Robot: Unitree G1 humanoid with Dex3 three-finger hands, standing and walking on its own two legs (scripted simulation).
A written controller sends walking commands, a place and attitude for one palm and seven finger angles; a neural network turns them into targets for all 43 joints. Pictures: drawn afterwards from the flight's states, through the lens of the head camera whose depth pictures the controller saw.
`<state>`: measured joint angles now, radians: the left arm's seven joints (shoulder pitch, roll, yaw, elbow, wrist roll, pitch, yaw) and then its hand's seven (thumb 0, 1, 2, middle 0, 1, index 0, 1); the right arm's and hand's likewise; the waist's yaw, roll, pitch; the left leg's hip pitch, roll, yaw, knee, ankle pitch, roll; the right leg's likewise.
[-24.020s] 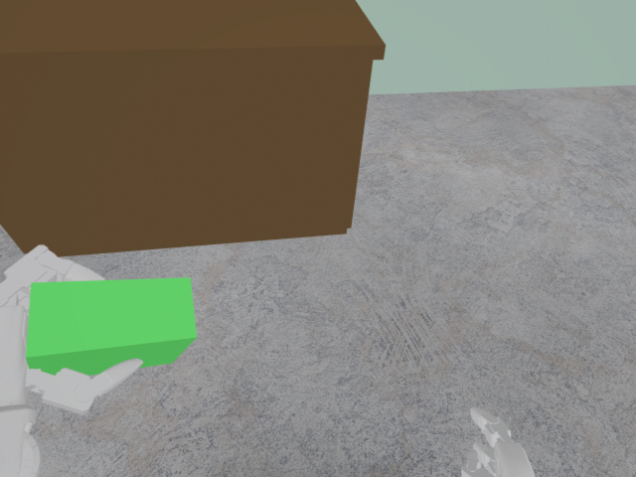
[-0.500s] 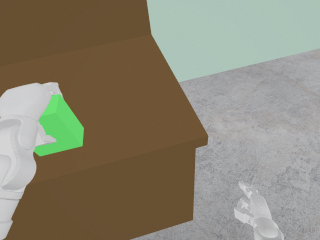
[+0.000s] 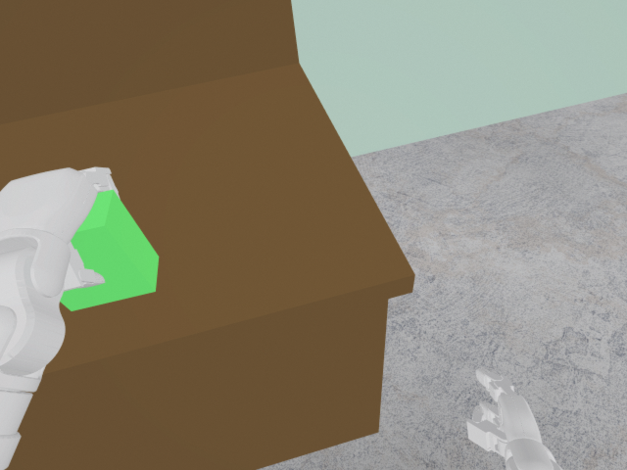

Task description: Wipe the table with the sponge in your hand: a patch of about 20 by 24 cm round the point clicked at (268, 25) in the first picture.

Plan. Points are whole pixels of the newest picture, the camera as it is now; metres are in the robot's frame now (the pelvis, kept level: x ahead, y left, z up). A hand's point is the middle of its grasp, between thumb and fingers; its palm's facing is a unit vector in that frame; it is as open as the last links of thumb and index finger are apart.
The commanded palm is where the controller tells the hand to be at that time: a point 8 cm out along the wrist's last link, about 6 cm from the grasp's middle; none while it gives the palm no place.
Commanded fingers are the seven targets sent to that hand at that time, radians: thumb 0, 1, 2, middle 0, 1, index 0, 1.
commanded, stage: move the sponge above the wiping area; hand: left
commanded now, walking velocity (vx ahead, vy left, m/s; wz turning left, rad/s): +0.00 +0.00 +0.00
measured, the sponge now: (100, 264) +0.28 +0.32 +0.14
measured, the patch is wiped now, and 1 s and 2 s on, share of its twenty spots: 0.00 0.00 0.00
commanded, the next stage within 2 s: lower the sponge onto the table in 1.42 s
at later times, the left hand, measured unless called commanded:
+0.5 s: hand (82, 231) +0.29 +0.32 +0.19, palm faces +0.06 +0.01 -1.00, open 10.2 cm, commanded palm +0.25 +0.32 +0.26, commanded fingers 0.00 0.10 1.30 -1.20 -1.60 -1.20 -1.60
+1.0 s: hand (68, 232) +0.28 +0.32 +0.20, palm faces +0.05 +0.02 -1.00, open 10.2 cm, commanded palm +0.25 +0.33 +0.27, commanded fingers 0.00 0.10 1.30 -1.20 -1.60 -1.20 -1.60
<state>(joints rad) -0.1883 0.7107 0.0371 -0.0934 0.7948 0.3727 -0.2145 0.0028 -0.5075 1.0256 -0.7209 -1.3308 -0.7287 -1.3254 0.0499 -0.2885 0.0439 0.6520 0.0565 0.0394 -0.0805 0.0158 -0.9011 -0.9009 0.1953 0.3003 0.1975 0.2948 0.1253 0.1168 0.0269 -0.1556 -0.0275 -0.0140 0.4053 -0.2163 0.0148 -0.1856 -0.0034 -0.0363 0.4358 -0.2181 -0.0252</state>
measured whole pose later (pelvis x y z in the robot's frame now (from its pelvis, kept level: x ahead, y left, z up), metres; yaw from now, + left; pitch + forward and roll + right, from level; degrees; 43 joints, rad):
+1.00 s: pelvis -0.01 +0.00 +0.00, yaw +0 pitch -3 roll +0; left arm -0.23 0.75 0.05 -0.03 0.80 0.28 -0.25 0.00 -0.51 1.03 -0.72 -1.33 -0.73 -1.32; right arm 0.05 -0.28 0.05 0.65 0.06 0.04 -0.09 0.01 -0.90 -0.90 0.20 0.30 0.20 0.29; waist 0.12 0.11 0.03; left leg -0.15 -0.02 -0.02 0.39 -0.20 0.01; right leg -0.17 0.00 -0.04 0.41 -0.20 -0.03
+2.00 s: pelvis +0.00 +0.00 +0.00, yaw +0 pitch -2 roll +0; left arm -0.20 0.74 0.07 -0.09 0.80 0.37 -0.24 0.00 -0.51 1.03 -0.72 -1.33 -0.73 -1.32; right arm 0.07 -0.29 0.05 0.64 0.06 0.06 -0.07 0.01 -0.90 -0.90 0.20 0.30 0.20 0.29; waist 0.12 0.12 0.02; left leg -0.16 -0.02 -0.02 0.40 -0.21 0.01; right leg -0.18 0.00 -0.04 0.42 -0.21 -0.03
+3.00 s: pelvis +0.01 +0.01 +0.00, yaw +0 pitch -2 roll +0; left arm -0.09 0.69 0.09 -0.05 0.81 0.27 -0.16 0.00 -0.50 1.03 -0.72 -1.34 -0.72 -1.33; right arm 0.08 -0.28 0.03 0.66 0.05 0.06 -0.07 0.02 -0.90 -0.90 0.20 0.30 0.20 0.29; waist 0.11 0.11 0.02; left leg -0.15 -0.03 -0.02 0.40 -0.22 0.02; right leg -0.16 0.00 -0.03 0.40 -0.21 -0.02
